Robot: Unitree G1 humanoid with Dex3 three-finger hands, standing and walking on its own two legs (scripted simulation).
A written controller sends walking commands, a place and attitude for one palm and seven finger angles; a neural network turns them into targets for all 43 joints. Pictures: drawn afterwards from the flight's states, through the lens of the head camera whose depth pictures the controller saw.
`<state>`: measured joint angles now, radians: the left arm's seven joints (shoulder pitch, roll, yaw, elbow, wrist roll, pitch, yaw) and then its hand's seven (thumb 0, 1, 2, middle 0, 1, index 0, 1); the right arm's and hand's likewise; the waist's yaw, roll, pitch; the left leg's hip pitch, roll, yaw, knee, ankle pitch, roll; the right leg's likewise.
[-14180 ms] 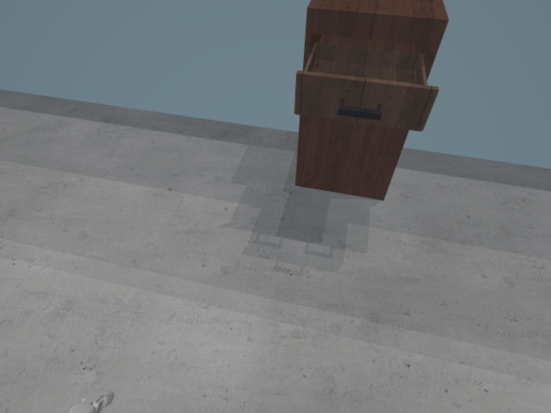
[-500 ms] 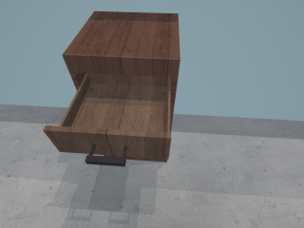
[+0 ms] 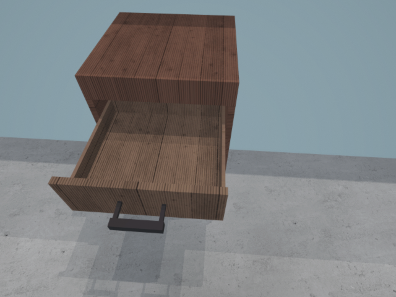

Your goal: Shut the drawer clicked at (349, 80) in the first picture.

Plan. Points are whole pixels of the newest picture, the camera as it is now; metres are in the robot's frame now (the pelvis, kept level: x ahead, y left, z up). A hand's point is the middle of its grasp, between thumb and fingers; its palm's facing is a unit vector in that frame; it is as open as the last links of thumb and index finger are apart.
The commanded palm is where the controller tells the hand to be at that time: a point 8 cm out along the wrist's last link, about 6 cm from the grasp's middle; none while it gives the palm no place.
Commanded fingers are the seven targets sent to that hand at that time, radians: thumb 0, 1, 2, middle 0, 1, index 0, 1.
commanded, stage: come to a stop and stand still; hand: left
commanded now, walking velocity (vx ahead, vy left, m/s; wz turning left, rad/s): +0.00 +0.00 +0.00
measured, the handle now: (138, 216) +0.30 +0.16 -0.07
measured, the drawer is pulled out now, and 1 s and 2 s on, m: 0.30 0.30 0.30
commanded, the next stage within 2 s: look again from close up in 0.82 s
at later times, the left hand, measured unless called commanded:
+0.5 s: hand out of the picture -0.05 +0.19 -0.18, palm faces +0.02 -0.98 -0.18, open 7.4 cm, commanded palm none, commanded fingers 0.00 0.90 0.90 -0.20 -0.30 -0.20 -0.30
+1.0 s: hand out of the picture -0.09 +0.18 -0.17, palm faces +0.03 -0.99 -0.17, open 7.4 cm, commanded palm none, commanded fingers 0.00 0.90 0.90 -0.20 -0.30 -0.20 -0.30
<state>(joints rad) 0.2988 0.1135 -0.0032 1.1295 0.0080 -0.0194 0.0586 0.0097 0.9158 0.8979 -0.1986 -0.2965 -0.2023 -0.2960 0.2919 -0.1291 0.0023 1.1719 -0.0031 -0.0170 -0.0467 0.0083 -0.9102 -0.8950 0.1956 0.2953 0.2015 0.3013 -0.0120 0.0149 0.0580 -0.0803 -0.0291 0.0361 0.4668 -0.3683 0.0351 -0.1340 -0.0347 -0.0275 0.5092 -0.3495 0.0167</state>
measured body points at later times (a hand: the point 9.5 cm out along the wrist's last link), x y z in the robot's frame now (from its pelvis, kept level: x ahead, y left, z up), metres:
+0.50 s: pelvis -0.05 +0.02 +0.00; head -0.07 +0.04 +0.45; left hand -0.05 +0.24 -0.17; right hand -0.02 -0.22 -0.15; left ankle -0.07 +0.09 -0.73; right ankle -0.05 -0.13 -0.73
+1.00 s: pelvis -0.05 +0.02 +0.00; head -0.04 +0.03 +0.45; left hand -0.09 +0.24 -0.16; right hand -0.07 -0.19 -0.15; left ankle -0.07 +0.09 -0.73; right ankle -0.05 -0.13 -0.73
